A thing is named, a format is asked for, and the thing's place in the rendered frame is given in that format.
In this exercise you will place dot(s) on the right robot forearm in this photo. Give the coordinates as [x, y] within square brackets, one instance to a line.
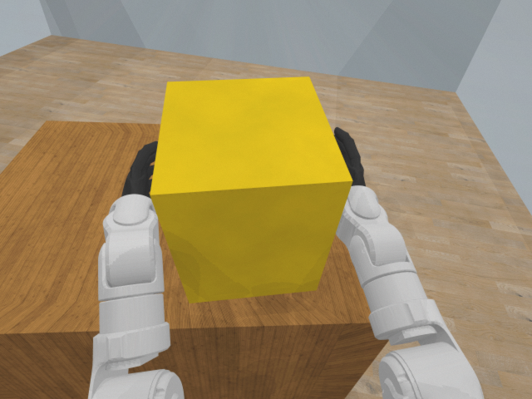
[400, 309]

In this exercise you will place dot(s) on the robot right hand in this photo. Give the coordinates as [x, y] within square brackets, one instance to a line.
[351, 156]

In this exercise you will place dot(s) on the robot left upper arm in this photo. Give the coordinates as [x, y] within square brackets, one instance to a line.
[156, 384]

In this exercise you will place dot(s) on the robot left hand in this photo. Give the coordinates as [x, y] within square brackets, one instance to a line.
[137, 181]

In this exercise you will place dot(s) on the pedestal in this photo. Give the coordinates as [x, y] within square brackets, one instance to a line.
[54, 196]

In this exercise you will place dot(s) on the carton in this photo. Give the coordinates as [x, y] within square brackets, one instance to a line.
[249, 186]

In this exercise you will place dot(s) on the left robot forearm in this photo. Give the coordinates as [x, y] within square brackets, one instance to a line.
[130, 274]

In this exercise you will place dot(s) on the robot right upper arm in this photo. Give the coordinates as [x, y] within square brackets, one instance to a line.
[431, 371]

